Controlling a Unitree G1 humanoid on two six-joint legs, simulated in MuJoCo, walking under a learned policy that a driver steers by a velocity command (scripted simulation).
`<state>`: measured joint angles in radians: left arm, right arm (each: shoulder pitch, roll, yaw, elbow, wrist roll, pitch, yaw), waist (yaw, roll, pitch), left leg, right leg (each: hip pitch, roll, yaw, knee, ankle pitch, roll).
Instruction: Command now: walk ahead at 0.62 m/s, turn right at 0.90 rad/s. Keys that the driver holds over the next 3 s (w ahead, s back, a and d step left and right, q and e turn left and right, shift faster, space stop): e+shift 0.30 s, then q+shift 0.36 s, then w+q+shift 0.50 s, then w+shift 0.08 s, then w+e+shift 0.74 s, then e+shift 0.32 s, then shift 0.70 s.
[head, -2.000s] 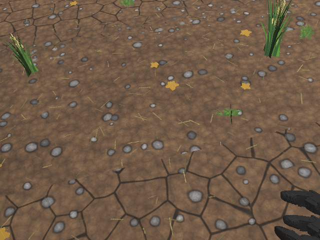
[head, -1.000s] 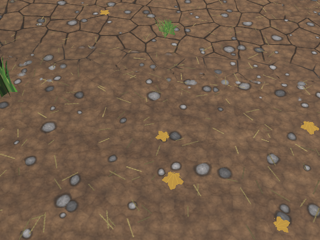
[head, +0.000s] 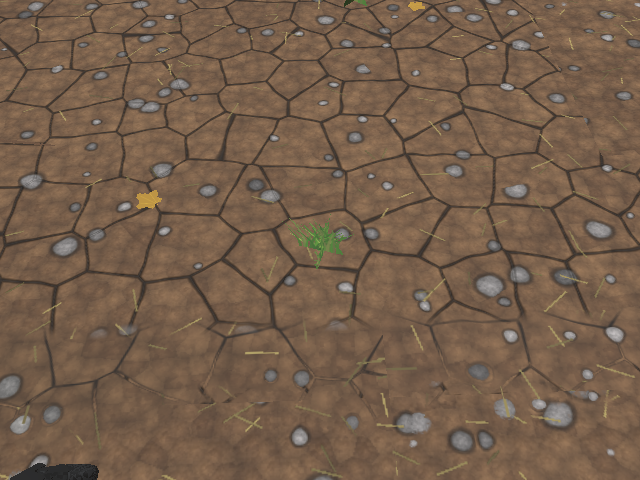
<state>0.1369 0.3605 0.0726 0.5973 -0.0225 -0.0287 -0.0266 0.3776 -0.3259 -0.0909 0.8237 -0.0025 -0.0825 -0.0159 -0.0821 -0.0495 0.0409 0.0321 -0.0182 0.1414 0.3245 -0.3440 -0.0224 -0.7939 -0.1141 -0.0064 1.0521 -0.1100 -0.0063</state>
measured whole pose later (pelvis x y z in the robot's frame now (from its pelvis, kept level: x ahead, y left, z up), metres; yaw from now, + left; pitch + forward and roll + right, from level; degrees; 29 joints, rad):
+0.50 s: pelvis +0.25 -0.01 +0.00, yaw -20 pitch +0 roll +0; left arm 0.15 0.27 0.02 0.63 0.03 0.01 0.01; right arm 0.14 -0.31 -0.02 0.69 0.00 -0.02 -0.03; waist 0.01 0.04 0.06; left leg -0.61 0.06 -0.10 0.88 -0.14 -0.10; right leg -0.32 0.17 0.13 0.48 -0.14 -0.09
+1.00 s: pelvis +0.39 +0.00 +0.02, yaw +2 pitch +4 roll -3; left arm 0.05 0.31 0.08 0.67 -0.03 -0.10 -0.02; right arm 0.39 -0.31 -0.05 0.66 0.05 0.01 -0.03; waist -0.07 -0.01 0.00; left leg -0.20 -0.08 -0.33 0.45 -0.29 0.03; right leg -0.37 0.06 0.12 0.49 -0.23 0.06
